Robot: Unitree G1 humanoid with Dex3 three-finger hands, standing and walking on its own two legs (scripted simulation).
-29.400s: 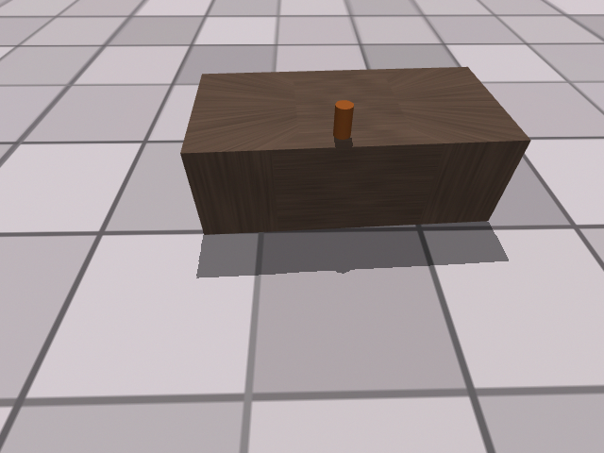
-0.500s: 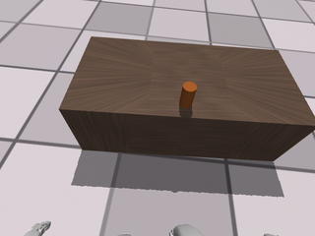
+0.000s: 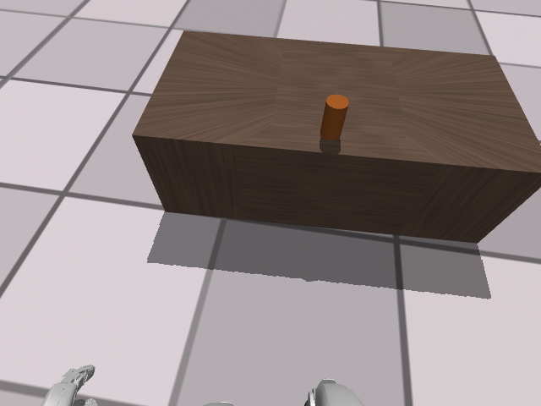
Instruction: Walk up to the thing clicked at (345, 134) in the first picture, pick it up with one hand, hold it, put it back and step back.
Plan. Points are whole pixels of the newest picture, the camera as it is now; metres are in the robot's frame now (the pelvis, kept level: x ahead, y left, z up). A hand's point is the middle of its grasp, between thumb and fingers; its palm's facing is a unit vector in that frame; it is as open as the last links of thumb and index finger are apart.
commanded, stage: step back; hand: right
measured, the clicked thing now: (333, 118) +0.94 -0.18 -0.23
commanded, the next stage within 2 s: stand in 1.28 s
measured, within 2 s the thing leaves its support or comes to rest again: neither
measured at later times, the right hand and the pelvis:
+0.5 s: hand out of the picture -0.05 -0.30 -0.14, palm faces -0.02 +0.92 -0.38, open 7.4 cm; pelvis -0.11 -0.02 +0.01, yaw -2 degrees
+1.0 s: hand out of the picture -0.02 -0.28 -0.13, palm faces -0.06 +0.93 -0.37, open 7.4 cm; pelvis -0.10 -0.01 +0.02, yaw +2 degrees
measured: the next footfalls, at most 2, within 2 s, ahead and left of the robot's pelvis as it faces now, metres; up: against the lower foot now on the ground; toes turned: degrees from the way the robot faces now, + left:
right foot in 0.28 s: -0.07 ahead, -0.14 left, +0.00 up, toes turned -1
left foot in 0.54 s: -0.02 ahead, +0.11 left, +0.00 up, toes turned +1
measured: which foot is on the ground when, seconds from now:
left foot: down 0.00-0.30, up 0.32-0.52, down 0.54-1.00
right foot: up 0.00-0.26, down 0.28-1.00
